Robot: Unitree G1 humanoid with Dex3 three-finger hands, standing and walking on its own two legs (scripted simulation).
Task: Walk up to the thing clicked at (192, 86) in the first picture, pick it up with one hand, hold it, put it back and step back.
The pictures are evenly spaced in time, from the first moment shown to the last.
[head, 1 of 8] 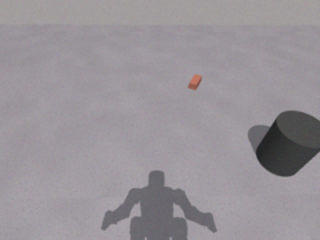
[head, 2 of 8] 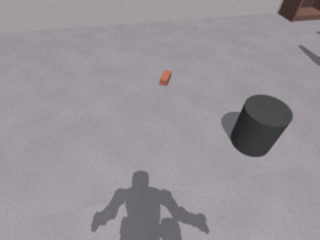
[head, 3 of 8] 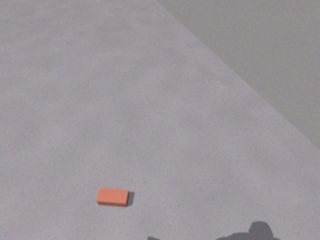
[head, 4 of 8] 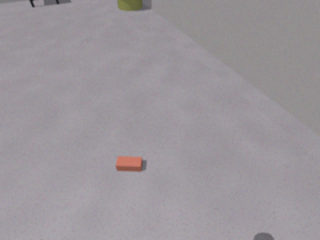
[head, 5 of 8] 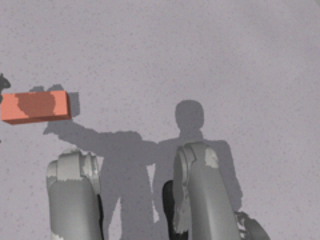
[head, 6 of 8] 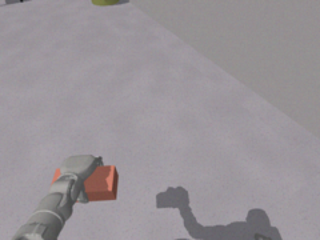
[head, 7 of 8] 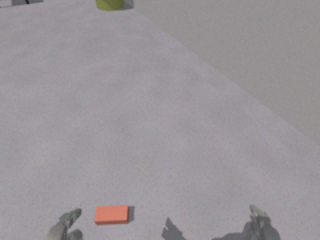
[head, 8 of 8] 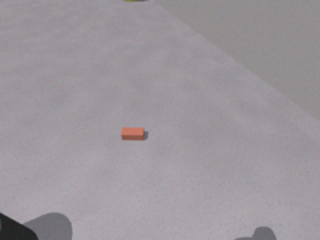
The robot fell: no
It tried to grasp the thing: yes
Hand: left
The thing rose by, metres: 0.67
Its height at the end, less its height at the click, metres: +0.00
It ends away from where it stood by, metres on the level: 0.01
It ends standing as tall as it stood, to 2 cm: yes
